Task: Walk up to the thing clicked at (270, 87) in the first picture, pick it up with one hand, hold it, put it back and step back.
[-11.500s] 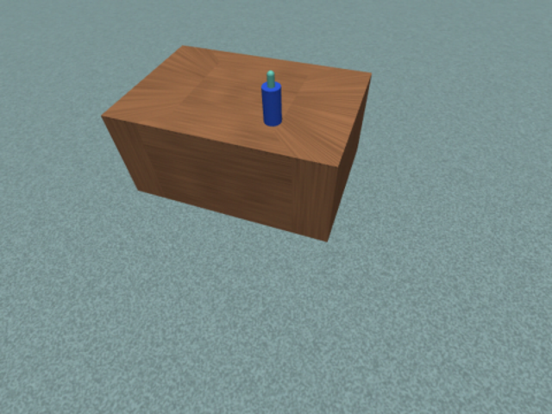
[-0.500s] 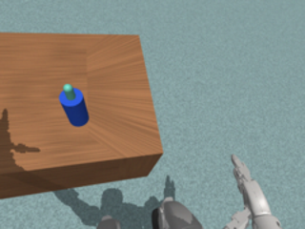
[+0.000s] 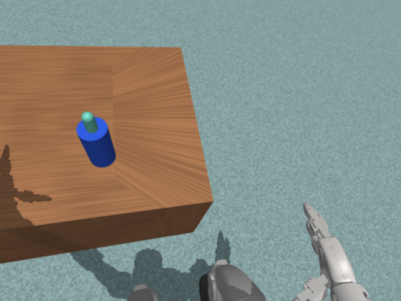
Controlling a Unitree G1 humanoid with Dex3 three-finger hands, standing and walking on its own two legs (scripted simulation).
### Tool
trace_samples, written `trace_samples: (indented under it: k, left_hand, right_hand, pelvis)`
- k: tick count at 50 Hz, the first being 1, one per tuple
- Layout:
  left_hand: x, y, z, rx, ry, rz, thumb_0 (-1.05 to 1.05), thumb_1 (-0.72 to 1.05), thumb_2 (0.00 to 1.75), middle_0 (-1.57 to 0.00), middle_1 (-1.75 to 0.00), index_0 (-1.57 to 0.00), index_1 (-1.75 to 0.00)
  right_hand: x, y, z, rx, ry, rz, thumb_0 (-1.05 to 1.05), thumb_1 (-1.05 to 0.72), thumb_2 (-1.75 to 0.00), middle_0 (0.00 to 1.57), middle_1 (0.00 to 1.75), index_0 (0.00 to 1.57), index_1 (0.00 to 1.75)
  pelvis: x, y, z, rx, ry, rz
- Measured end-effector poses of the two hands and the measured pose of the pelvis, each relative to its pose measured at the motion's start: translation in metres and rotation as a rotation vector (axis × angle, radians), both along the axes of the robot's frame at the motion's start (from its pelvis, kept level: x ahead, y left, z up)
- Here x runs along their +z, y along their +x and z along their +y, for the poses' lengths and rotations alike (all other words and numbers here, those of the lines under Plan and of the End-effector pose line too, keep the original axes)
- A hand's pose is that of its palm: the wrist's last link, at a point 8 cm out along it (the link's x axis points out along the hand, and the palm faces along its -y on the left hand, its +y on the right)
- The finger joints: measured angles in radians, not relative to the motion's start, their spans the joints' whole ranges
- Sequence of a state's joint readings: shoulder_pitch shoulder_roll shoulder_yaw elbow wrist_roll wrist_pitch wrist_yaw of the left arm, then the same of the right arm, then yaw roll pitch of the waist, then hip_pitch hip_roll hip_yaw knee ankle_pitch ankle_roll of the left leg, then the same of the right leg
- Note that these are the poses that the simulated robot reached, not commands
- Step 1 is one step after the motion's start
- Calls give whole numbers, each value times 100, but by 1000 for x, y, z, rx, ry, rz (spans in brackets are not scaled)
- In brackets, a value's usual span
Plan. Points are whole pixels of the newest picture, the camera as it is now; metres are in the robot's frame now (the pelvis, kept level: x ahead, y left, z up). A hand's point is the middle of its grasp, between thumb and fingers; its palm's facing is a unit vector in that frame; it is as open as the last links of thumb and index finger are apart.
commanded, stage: go down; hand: left
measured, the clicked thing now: (95, 138) +0.55 +0.18 -0.15
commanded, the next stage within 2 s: none
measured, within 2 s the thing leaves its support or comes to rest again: neither
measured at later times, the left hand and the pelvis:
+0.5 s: hand out of the picture +0.47 +0.36 +0.11, palm faces +0.15 -0.99 +0.00, open 17.4 cm; pelvis +0.01 +0.00 +0.00, yaw +0 degrees
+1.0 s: hand out of the picture +0.46 +0.37 +0.11, palm faces +0.17 -0.99 +0.00, open 17.6 cm; pelvis +0.00 +0.00 +0.00, yaw +0 degrees
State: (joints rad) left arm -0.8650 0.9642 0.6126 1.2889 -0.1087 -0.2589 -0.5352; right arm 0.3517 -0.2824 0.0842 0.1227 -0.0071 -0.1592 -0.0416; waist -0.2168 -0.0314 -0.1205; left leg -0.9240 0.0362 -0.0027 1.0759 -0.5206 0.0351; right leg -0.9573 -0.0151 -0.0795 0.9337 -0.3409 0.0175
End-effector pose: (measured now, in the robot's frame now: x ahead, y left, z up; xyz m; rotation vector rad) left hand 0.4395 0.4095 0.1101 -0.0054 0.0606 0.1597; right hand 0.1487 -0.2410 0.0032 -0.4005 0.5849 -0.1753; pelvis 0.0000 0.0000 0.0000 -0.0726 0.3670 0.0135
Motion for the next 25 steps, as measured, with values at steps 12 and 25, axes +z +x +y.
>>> trace_samples:
  k: [12,25]
  left_hand:
    - [-10,-3,3,5,-8,-4,-2,-56,11,-4,-9,-4,-9]
    - [-1,0,3,-4,-5,11,-2,-56,12,-4,-9,-4,-10]
  right_hand:
    - [-1,0,0,9,-5,22,-1,54,-5,5,5,6,5]
    - [-1,7,1,5,6,9,-1,54,-5,5,5,6,5]
  pelvis:
    - [0,3,-1,0,1,9]
    - [2,7,2,0,0,2]
